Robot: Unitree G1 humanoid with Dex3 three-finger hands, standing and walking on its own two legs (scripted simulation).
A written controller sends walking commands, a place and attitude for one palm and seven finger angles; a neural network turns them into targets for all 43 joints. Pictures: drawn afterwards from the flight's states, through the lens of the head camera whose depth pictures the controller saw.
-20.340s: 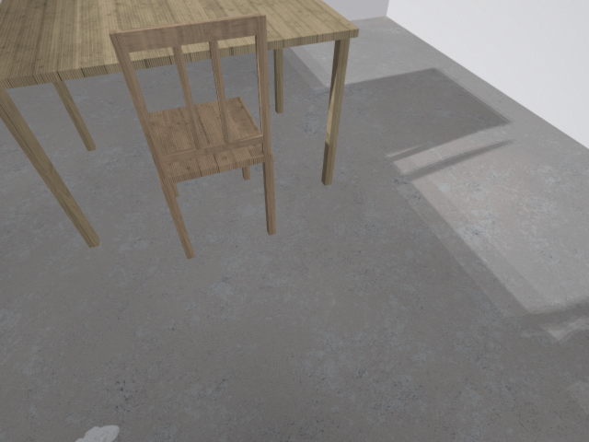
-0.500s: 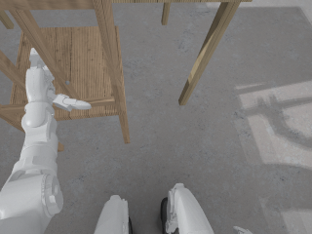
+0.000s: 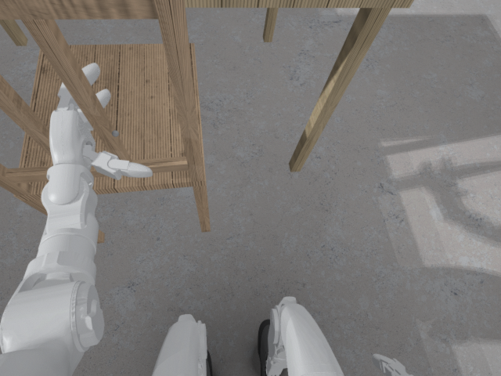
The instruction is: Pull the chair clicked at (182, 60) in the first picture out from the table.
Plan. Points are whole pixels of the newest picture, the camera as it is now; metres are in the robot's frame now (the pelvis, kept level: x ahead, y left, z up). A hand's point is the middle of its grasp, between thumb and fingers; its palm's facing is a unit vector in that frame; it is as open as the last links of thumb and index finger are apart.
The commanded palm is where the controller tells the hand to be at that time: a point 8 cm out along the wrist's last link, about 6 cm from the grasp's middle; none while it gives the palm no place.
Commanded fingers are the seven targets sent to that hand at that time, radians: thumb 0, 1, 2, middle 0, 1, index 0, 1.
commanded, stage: hook a spindle and tug to test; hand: left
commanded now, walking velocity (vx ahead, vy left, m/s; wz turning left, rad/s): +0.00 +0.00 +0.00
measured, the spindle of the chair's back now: (24, 117) +0.49 +0.30 +0.04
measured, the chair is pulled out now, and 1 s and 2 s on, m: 0.00 0.00 0.02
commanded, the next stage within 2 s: step backward, pulling the chair out in 1.20 s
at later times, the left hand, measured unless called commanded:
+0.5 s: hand (117, 134) +0.48 +0.18 +0.02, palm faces +0.08 -1.00 -0.05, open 6.8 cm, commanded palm +0.45 +0.22 +0.03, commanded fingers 0.00 0.90 0.90 -0.50 -1.45 -0.50 -1.45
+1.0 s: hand (118, 137) +0.47 +0.18 +0.02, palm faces +0.09 -1.00 -0.04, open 5.1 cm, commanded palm +0.42 +0.22 +0.03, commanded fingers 0.00 0.90 0.90 -0.50 -1.45 -0.50 -1.45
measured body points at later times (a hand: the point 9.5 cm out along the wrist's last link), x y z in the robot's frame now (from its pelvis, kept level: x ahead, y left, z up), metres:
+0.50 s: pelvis +0.00 +0.00 +0.00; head +0.16 +0.02 +0.42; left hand +0.47 +0.24 +0.02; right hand +0.06 -0.26 -0.12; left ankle -0.01 +0.09 -0.62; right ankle +0.05 -0.12 -0.62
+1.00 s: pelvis +0.03 +0.01 +0.02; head +0.18 +0.02 +0.44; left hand +0.46 +0.23 +0.02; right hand +0.08 -0.25 -0.10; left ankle -0.01 +0.09 -0.62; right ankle +0.05 -0.12 -0.62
